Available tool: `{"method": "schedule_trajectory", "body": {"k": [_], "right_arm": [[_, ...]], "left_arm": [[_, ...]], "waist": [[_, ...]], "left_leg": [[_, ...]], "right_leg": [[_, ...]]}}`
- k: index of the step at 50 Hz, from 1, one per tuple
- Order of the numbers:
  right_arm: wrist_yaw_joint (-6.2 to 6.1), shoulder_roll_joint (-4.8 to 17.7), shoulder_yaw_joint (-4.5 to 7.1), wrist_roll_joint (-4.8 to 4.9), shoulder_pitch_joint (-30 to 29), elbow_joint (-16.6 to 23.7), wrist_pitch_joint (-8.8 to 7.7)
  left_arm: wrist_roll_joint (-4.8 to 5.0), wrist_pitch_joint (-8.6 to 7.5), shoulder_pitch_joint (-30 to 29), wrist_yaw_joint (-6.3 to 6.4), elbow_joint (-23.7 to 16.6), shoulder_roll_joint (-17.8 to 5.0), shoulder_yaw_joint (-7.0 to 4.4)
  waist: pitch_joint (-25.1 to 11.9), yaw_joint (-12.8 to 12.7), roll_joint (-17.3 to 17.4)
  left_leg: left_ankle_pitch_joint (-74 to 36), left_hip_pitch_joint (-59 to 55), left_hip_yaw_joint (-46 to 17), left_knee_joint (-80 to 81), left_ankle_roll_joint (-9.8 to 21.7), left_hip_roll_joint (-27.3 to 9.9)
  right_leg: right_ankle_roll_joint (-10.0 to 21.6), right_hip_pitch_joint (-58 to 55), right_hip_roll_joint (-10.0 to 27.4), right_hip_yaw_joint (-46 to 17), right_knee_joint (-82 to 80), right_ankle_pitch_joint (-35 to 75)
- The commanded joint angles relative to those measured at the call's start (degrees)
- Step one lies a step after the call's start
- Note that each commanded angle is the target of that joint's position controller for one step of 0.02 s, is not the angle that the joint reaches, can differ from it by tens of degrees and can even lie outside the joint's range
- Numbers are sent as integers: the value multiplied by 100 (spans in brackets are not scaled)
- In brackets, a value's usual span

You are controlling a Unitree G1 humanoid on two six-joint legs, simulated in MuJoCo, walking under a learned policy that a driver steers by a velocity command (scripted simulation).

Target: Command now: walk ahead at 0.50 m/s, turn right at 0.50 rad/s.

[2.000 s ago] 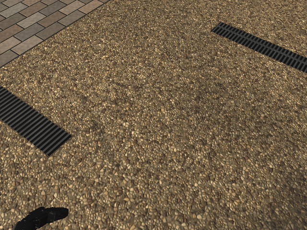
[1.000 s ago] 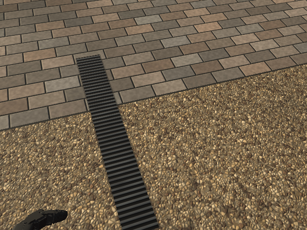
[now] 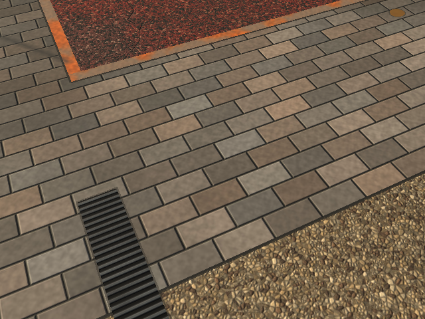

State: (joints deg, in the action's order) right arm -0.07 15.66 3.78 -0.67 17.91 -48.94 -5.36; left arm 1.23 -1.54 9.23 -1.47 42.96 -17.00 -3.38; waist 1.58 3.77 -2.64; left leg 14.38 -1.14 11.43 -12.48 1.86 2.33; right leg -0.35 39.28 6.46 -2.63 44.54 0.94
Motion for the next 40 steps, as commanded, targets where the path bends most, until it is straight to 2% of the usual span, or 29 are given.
{"method": "schedule_trajectory", "body": {"k": [1,3,5,6,7,8,9,10,11,12,13,14,15,18,21,23,25,28,30,31,32,33,34,35,36,37,38,40], "right_arm": [[-51,991,233,77,-147,273,-2],[-58,1071,267,140,-47,191,98],[-91,1223,311,181,-136,202,187],[-117,1304,335,202,-186,222,235],[-136,1339,340,215,-266,245,284],[-159,1240,289,202,-292,280,279],[-109,565,77,-41,188,527,186],[-15,449,-39,1,106,667,-44],[68,933,92,249,-628,807,-200],[81,892,65,315,-887,924,-285],[35,840,66,194,-864,853,-303],[2,907,113,78,-772,791,-259],[9,904,130,42,-673,769,-184],[-12,675,85,-33,-733,822,-34],[-2,474,-9,-24,-1420,1014,-24],[47,413,-51,25,-1819,1111,-55],[94,492,-38,93,-2074,1206,-93],[155,732,47,122,-2069,1246,-167],[157,857,121,130,-1685,1160,-224],[126,962,197,98,-1187,1022,-250],[79,1219,282,-42,-528,968,-279],[46,1748,405,-185,34,878,-208],[94,1381,330,-32,46,854,-158],[75,935,201,6,-283,979,-112],[55,729,128,-26,-566,1054,-42],[51,600,84,-23,-802,1023,11],[39,544,57,-34,-919,985,31],[28,664,99,-48,-1018,873,44]], "left_arm": [[-9,-73,-641,-118,-601,-129,32],[-9,-64,-822,-182,-773,-187,16],[-15,-37,-676,-220,-861,-336,-62],[-14,-13,-362,-217,-831,-468,-138],[4,5,312,-190,-691,-681,-270],[14,39,1278,-101,-447,-1025,-469],[41,75,1614,21,-366,-1711,-631],[29,-18,1523,-14,-596,-1665,-552],[-18,-96,1434,-52,-584,-1215,-414],[-29,-155,1189,-47,-571,-1041,-363],[-24,-176,798,-39,-617,-868,-308],[-70,-187,509,-13,-706,-683,-248],[-118,-186,381,10,-790,-632,-223],[-75,-217,476,104,-767,-793,-271],[-29,-180,720,203,-672,-914,-315],[-13,-142,877,233,-612,-939,-327],[13,-118,1071,239,-522,-969,-343],[31,-77,1167,269,-455,-885,-338],[7,-41,1055,281,-475,-865,-345],[-9,-33,1006,273,-505,-717,-294],[-62,-39,973,255,-602,-411,-179],[24,-66,1654,278,-779,-61,-77],[39,-78,1871,296,-771,-464,-109],[39,-27,1488,304,-722,-904,-240],[-4,42,1088,321,-784,-997,-283],[-54,97,872,329,-857,-983,-316],[-43,166,883,322,-891,-897,-339],[20,287,952,302,-931,-542,-260]], "waist": [[386,52,378],[402,47,433],[165,-161,622],[-82,-376,743],[-449,-780,733],[-938,-1277,525],[-1447,-959,-886],[-2360,-859,-943],[-1847,-1145,-334],[-1122,-983,-140],[-668,-690,244],[-483,-478,166],[-431,-342,53],[-346,-276,70],[-181,-511,-53],[-142,-686,-174],[-116,-788,-232],[-130,-714,-334],[-189,-475,-510],[-418,-216,-486],[-1050,101,-138],[-1906,-101,1471],[-2008,-165,1993],[-1347,-84,1328],[-973,-109,855],[-647,-211,707],[-527,-365,830],[-393,-455,1070]], "left_leg": [[-2116,104,-326,440,742,-1740],[-2626,-343,-219,154,659,-1866],[-4308,-582,-49,-470,525,-1885],[-5245,-618,21,-1033,456,-1861],[-5671,-424,126,-1989,344,-1742],[-4972,409,211,-3372,127,-1502],[-807,2807,151,-5517,-236,-775],[2064,4132,-1220,-6727,-344,117],[1650,4737,-1738,-6848,-200,-249],[1129,4815,-1661,-6442,-81,-488],[761,4512,-1635,-5894,-96,-720],[507,4075,-1647,-5469,-145,-874],[356,3747,-1654,-5298,-208,-917],[-73,3558,-1481,-4548,-502,-828],[-1192,3438,-1436,-3157,-643,-620],[-1800,3125,-1408,-2372,-648,-424],[-1993,2946,-1473,-2006,-618,-318],[-1618,2816,-1683,-1597,-455,-299],[-1153,2350,-1617,-1460,-263,-278],[-1128,1626,-1530,-1258,-110,-286],[-1189,397,-2096,-1358,214,-976],[-1117,-1625,-4321,-1175,1130,-2358],[-954,-1787,-5532,-846,1393,-2790],[-1426,-1163,-4663,-872,1205,-2584],[-2285,-506,-3679,-951,1042,-2345],[-3104,101,-2996,-935,971,-2077],[-3399,523,-2543,-861,889,-1895],[-3528,1017,-1979,-538,957,-1703]], "right_leg": [[138,9,-16,242,-560,159],[285,90,-104,393,-754,-245],[498,-389,-410,702,-810,-817],[626,-872,-634,871,-771,-1121],[796,-1765,-881,970,-932,-1144],[1030,-3326,-982,722,-1284,-831],[1819,-5455,433,-1736,-1369,-917],[2654,-6342,1324,-4572,-2483,-1996],[2269,-6032,1215,-4021,-2824,-2084],[2034,-5230,993,-3228,-2843,-1785],[1836,-4359,733,-2579,-2856,-1153],[1736,-3723,532,-2118,-2937,-534],[1719,-3327,403,-1935,-3055,-213],[1751,-2748,209,-1436,-3189,555],[1486,-2499,-91,-1089,-3148,227],[1325,-2396,-182,-1081,-3090,-239],[1264,-2491,-71,-1327,-2992,-549],[1162,-2988,142,-1847,-2526,-812],[1052,-3102,182,-2088,-2141,-653],[903,-3005,-49,-1991,-1674,-437],[656,-2578,-435,-1620,-327,-590],[166,-691,-1303,-783,1706,-2504],[13,151,-1083,-813,2728,-3756],[-89,329,-835,-887,3147,-3401],[-170,196,-651,-647,3170,-3093],[-231,64,-511,-529,2936,-2925],[-235,-181,-339,-463,2682,-2807],[-287,-508,-316,-172,2209,-2606]]}}
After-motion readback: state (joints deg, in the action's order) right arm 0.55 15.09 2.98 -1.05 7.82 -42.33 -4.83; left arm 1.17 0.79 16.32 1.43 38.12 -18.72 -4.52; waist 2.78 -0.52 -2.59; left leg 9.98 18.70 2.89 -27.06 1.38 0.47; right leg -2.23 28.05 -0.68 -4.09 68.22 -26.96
